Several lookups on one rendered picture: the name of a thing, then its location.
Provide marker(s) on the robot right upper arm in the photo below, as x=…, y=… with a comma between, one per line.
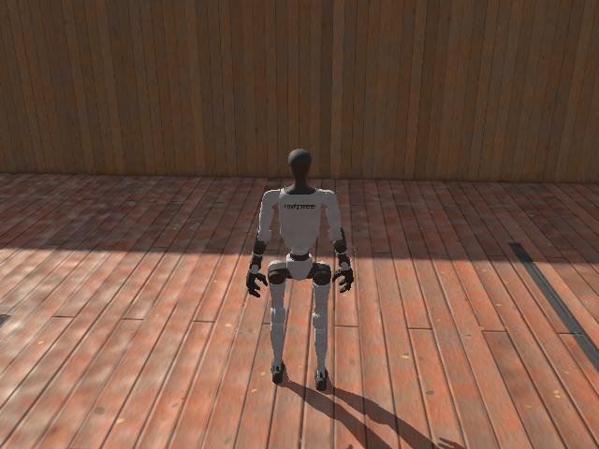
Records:
x=329, y=199

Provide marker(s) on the robot torso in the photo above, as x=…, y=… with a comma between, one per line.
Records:
x=299, y=217

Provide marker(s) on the left robot forearm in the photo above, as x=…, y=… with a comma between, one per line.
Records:
x=257, y=254

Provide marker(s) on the robot left upper arm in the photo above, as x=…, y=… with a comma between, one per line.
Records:
x=269, y=199

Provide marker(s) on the right robot forearm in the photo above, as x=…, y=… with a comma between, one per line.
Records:
x=342, y=253

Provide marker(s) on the left robot hand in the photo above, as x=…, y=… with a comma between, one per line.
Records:
x=250, y=283

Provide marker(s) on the right robot hand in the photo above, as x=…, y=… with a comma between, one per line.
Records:
x=348, y=278

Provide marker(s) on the robot left thigh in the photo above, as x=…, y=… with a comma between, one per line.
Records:
x=277, y=279

